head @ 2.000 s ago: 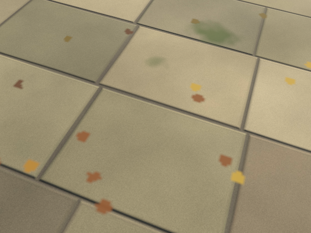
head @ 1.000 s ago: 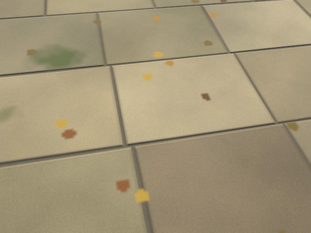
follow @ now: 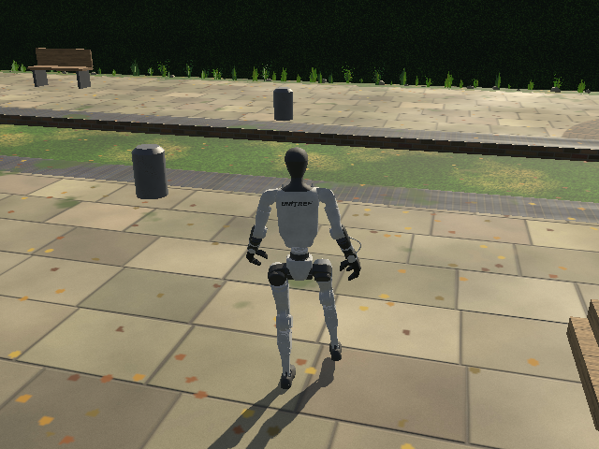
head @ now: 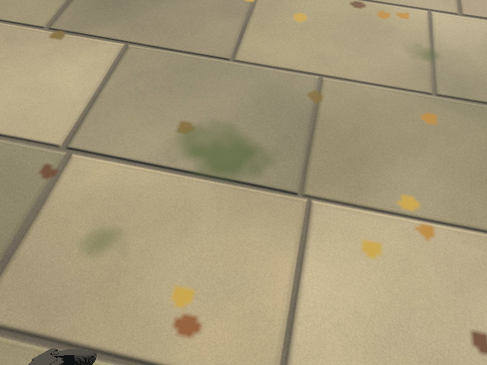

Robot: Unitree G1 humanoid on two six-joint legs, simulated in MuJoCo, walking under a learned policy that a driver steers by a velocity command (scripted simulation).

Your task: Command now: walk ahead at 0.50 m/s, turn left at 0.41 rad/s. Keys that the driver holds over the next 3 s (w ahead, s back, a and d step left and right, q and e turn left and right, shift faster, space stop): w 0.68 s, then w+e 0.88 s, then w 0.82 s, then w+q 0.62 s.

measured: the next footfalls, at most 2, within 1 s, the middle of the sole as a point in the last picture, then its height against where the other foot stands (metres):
right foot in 0.18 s outside the picture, level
left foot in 0.70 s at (193, 325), level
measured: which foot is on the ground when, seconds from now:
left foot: down 0.00-0.20, up 0.22-0.68, down 0.70-1.00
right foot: up 0.00-0.16, down 0.18-0.70, up 0.72-1.00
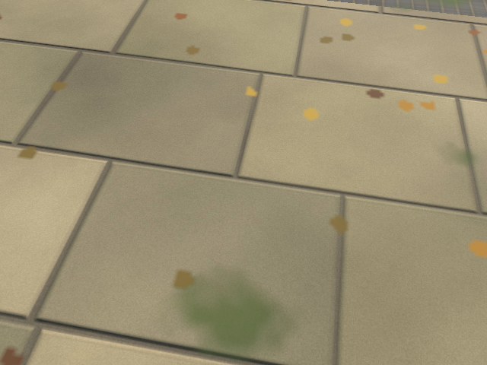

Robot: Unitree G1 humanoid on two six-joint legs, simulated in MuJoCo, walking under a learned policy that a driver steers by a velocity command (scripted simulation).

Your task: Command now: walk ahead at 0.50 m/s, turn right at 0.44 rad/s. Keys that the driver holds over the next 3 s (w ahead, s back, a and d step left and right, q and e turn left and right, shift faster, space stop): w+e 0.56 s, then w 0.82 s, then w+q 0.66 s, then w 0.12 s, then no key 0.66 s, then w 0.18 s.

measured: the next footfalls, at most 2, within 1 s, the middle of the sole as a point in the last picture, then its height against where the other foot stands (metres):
right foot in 0.26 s outside the picture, level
left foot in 0.74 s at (246, 321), level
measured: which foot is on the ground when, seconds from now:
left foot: down 0.00-0.26, up 0.28-0.72, down 0.74-1.00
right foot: up 0.00-0.24, down 0.26-0.76, up 0.78-1.00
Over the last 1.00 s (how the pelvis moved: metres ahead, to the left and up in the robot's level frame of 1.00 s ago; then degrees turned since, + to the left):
0.55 0.03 0.00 -3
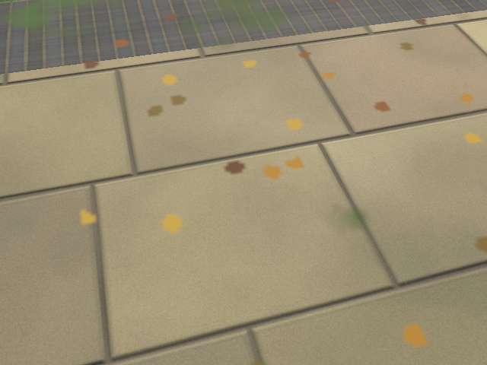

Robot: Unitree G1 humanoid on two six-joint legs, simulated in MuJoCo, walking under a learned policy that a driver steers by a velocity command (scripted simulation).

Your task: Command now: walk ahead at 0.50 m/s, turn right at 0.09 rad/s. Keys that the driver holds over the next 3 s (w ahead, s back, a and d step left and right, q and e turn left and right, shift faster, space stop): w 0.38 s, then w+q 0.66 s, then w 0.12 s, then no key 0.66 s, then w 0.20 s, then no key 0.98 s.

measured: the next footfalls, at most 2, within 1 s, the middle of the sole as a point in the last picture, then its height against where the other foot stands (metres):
right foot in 0.26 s outside the picture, level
left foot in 0.80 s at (196, 328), level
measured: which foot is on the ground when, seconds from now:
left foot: down 0.00-0.28, up 0.30-0.78, down 0.80-1.00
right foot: up 0.00-0.24, down 0.26-0.78, up 0.80-1.00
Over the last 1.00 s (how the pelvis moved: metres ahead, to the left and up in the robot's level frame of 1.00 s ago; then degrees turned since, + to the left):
0.56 -0.09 0.00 -25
